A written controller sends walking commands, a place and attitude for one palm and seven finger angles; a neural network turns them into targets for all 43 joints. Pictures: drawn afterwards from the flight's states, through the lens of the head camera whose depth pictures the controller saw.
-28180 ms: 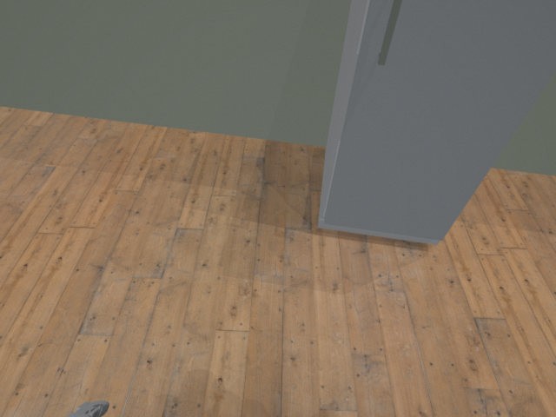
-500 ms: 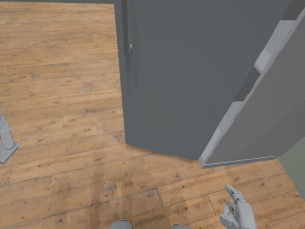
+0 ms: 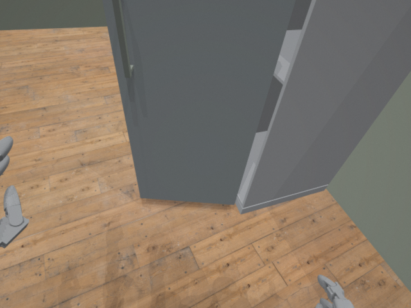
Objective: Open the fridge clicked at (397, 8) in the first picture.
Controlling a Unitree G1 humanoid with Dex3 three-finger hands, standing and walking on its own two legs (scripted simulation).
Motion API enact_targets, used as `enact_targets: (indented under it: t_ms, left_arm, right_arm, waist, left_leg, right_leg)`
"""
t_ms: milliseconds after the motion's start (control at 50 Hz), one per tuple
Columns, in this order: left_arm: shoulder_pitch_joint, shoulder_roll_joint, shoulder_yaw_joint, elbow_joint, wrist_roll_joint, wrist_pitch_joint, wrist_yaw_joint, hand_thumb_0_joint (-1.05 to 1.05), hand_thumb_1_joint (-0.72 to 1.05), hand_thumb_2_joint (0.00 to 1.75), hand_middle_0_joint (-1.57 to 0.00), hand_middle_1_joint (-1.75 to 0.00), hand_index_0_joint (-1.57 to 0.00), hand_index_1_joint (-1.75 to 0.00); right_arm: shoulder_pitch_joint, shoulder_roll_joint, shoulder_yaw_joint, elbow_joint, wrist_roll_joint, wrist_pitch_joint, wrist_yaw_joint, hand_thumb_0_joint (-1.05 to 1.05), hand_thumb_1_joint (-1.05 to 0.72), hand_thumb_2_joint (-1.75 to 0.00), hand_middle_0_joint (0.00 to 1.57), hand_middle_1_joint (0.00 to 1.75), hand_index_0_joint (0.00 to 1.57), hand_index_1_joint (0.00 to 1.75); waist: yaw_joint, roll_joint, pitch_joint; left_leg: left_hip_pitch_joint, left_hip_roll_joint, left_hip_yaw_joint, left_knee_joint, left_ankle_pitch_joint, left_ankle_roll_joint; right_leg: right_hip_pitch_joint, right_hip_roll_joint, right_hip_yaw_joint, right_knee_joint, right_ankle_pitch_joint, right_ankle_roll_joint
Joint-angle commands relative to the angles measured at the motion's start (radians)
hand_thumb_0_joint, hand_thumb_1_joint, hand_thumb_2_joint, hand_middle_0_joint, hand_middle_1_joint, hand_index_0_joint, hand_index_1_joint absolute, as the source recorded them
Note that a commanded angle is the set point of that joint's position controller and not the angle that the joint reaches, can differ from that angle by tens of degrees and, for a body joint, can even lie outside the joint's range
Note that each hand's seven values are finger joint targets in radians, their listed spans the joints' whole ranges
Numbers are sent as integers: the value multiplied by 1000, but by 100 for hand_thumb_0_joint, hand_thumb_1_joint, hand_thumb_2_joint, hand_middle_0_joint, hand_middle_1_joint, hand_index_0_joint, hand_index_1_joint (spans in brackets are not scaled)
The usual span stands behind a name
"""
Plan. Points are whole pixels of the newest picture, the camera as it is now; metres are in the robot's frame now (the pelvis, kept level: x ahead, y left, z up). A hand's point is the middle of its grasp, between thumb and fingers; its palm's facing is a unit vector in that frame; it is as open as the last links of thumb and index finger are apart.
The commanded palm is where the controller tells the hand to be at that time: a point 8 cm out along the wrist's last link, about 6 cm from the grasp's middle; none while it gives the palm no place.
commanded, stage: stop stepping back and stand still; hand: left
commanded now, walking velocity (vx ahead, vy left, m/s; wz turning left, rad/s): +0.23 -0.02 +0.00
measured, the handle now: (124, 34) +0.77 +0.24 +0.19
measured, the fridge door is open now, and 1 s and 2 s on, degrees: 69 69 69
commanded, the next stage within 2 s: let the arm hang, fingers relaxed in 0.40 s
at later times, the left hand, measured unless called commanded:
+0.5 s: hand out of the picture +0.16 +0.26 +0.17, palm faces +0.46 -0.75 -0.48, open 7.4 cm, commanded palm none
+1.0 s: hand out of the picture -0.03 +0.24 -0.17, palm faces +0.06 -0.97 -0.23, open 7.1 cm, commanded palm none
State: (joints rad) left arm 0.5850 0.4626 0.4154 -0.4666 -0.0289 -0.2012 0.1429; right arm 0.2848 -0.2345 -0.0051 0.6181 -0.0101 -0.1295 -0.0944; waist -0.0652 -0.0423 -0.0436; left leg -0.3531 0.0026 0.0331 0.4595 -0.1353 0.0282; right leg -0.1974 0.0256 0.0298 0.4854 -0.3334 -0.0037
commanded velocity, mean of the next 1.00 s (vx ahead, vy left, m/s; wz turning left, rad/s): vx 0.06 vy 0.00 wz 0.00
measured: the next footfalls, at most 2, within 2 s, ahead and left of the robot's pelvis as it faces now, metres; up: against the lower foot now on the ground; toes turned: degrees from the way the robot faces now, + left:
left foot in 0.28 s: +0.04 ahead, +0.16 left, +0.00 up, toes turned +9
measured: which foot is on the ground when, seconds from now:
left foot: down 0.00-0.08, up 0.10-0.26, down 0.28-1.00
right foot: down 0.00-1.00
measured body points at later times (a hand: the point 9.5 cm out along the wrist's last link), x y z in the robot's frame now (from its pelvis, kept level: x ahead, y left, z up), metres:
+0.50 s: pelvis -0.03 +0.00 -0.01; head -0.04 +0.00 +0.44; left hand +0.13 +0.30 +0.19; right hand +0.12 -0.20 -0.10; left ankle +0.01 +0.13 -0.73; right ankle -0.02 -0.08 -0.74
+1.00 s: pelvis -0.01 +0.03 +0.00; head +0.01 +0.05 +0.45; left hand -0.04 +0.29 -0.16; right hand +0.02 -0.23 -0.14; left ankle +0.00 +0.15 -0.74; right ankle -0.02 -0.08 -0.74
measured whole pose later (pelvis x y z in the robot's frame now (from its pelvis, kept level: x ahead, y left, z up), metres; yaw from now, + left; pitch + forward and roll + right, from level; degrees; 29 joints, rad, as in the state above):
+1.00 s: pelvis -0.01 +0.03 +0.00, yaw +4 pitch +0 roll -1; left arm 0.27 0.27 0.02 1.09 0.02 0.01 0.00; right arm 0.25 -0.24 0.00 1.07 -0.02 0.03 -0.02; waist 0.00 -0.03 0.06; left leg -0.25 0.06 0.08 0.46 -0.20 0.00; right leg -0.17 -0.01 -0.11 0.40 -0.23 -0.01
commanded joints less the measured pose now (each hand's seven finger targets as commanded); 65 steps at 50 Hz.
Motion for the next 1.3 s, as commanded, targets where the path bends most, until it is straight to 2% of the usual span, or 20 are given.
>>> enact_targets:
  t_ms: [0,40,80,100,140,200,220,260,300,400,420,460,480,500,560,600,660,740,940,1280]
  left_arm:
    - [-10,163,156,-200,-8,-72,32,0,90,90,-20,-30,-20,-30]
    - [-37,143,132,-178,-8,-68,32,0,90,90,-20,-30,-20,-30]
    - [-94,128,110,-154,-3,-67,35,0,90,90,-20,-30,-20,-30]
    - [-155,123,102,-159,0,-71,41,0,90,90,-20,-30,-20,-30]
    - [-248,109,67,-113,15,-75,47,0,90,90,-20,-30,-20,-30]
    - [-343,87,16,-79,30,-69,49,0,90,90,-20,-30,-20,-30]
    - [-354,103,28,-116,29,-73,47,0,90,90,-20,-30,-20,-30]
    - [-337,114,67,-209,29,-92,51,0,90,90,-20,-30,-20,-30]
    - [-278,199,151,-229,25,-98,41,0,90,90,-20,-30,-20,-30]
    - [-82,119,113,-194,17,-64,38,0,90,90,-20,-30,-20,-30]
    - [-87,124,116,-188,16,-63,37,0,90,90,-20,-30,-20,-30]
    - [-134,164,145,-152,2,-55,41,0,90,90,-20,-30,-20,-30]
    - [-189,-34,-249,572,86,116,-93,0,90,90,-20,-30,-20,-30]
    - [-181,-74,-253,606,84,179,-122,0,90,90,-20,-30,-20,-30]
    - [-277,-97,-310,710,60,188,-124,0,90,90,-20,-30,-20,-30]
    - [-337,-69,-327,837,59,191,-119,0,90,90,-20,-30,-20,-30]
    - [-385,-56,-349,1019,55,196,-122,0,90,90,-20,-30,-20,-30]
    - [-392,-80,-373,1233,49,211,-131,0,90,90,-20,-30,-20,-30]
    - [-377,-51,-374,1491,42,173,-134,0,90,90,-20,-30,-20,-30]
    - [-464,18,-379,1553,46,173,-134,0,90,90,-20,-30,-20,-30]
  right_arm:
    - [-121,-125,-52,-151,-12,-59,1,0,-90,-90,20,30,20,30]
    - [-113,-113,-58,-138,-20,-47,2,0,-90,-90,20,30,20,30]
    - [-99,-114,-71,-99,-16,-31,4,0,-90,-90,20,30,20,30]
    - [-100,-126,-71,-91,-16,-33,11,0,-90,-90,20,30,20,30]
    - [-97,-98,-39,-77,-18,-43,13,0,-90,-90,20,30,20,30]
    - [-117,-105,-45,-75,-8,-52,-10,0,-90,-90,20,30,20,30]
    - [-116,-118,-46,-76,-8,-60,-15,0,-90,-90,20,30,20,30]
    - [-127,-123,-39,-103,-6,-67,-10,0,-90,-90,20,30,20,30]
    - [-120,-96,-40,-92,-18,-79,1,0,-90,-90,20,30,20,30]
    - [-130,-90,-25,-112,-9,-68,31,0,-90,-90,20,30,20,30]
    - [-124,-82,-25,-121,-10,-55,30,0,-90,-90,20,30,20,30]
    - [-121,-73,-25,-119,-11,-45,34,0,-90,-90,20,30,20,30]
    - [-188,-201,-69,55,-5,-46,121,0,-90,-90,20,30,20,30]
    - [-112,-134,-81,66,6,3,104,0,-90,-90,20,30,20,30]
    - [-57,-100,-40,32,1,97,100,0,-90,-90,20,30,20,30]
    - [-69,-111,-43,51,-8,125,99,0,-90,-90,20,30,20,30]
    - [-55,-147,-43,127,-27,139,96,0,-90,-90,20,30,20,30]
    - [-131,-145,-20,225,-27,140,91,0,-90,-90,20,30,20,30]
    - [-70,-171,-38,382,-10,116,65,0,-90,-90,20,30,20,30]
    - [-166,-242,-38,444,-9,107,77,0,-90,-90,20,30,20,30]
  waist:
    - [55,211,-39]
    - [47,69,-29]
    - [54,-161,38]
    - [56,-154,50]
    - [41,-73,92]
    - [35,-48,105]
    - [34,64,100]
    - [55,372,78]
    - [53,298,59]
    - [69,244,27]
    - [63,122,31]
    - [66,-142,28]
    - [31,-71,79]
    - [14,-36,-15]
    - [45,-250,-1]
    - [39,-267,26]
    - [32,-114,10]
    - [61,221,66]
    - [59,119,-15]
    - [66,43,55]
  left_leg:
    - [-128,85,-137,-236,-522,-19]
    - [-58,20,-53,10,-408,-21]
    - [-78,-16,-6,461,-245,-37]
    - [-153,-1,-33,576,-250,-37]
    - [-119,67,-51,425,-274,-14]
    - [155,30,46,129,-271,-1]
    - [193,58,-29,8,-348,23]
    - [156,318,-431,-269,-567,141]
    - [-11,348,-505,-338,-683,170]
    - [-199,180,-98,-146,-515,42]
    - [-224,123,-49,5,-441,15]
    - [-240,13,21,403,-302,-34]
    - [-305,125,-42,494,-371,-29]
    - [-183,93,-72,475,-408,-43]
    - [-154,27,29,356,-313,-45]
    - [-66,12,39,250,-250,-40]
    - [144,76,-49,65,126,-9]
    - [2,133,-98,-107,-201,5]
    - [180,143,-52,-86,60,-1]
    - [197,148,-71,-200,43,8]
  right_leg:
    - [119,20,-76,-44,-127,-36]
    - [-29,-85,76,-152,-304,-96]
    - [-222,-322,414,-313,-503,-220]
    - [-192,-371,481,-319,-478,-257]
    - [-195,-319,302,-245,-304,-185]
    - [-332,-210,124,-154,-395,-113]
    - [-349,-157,90,-14,-345,-88]
    - [-376,17,-94,399,-212,0]
    - [-282,-22,-22,549,-164,-2]
    - [127,-12,-116,46,-69,-15]
    - [139,-65,-11,-79,-88,-44]
    - [30,-357,465,-286,-113,-188]
    - [-34,-455,225,-93,537,-186]
    - [-42,-371,192,-5,620,-190]
    - [51,-291,35,53,820,-176]
    - [24,-267,4,30,747,-148]
    - [-99,-191,-23,18,330,-55]
    - [-37,-118,-30,-81,-68,-23]
    - [51,-150,-21,-166,241,-48]
    - [41,-158,-24,-190,178,-26]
